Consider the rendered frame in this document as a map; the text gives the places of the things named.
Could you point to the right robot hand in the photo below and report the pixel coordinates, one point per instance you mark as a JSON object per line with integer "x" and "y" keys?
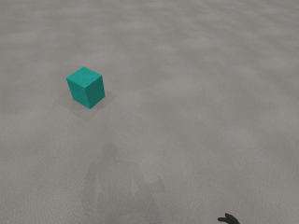
{"x": 228, "y": 219}

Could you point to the carton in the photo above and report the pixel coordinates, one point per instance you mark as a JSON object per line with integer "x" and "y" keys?
{"x": 86, "y": 86}

